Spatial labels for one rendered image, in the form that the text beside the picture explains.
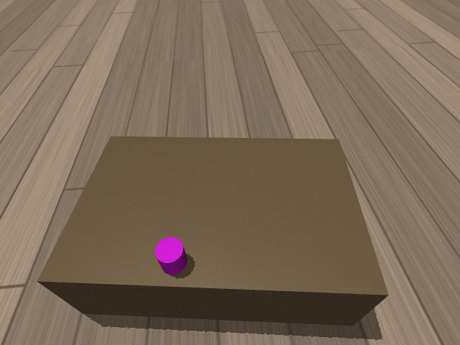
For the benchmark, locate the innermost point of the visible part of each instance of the can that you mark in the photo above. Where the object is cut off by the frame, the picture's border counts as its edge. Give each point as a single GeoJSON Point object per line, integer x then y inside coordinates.
{"type": "Point", "coordinates": [171, 255]}

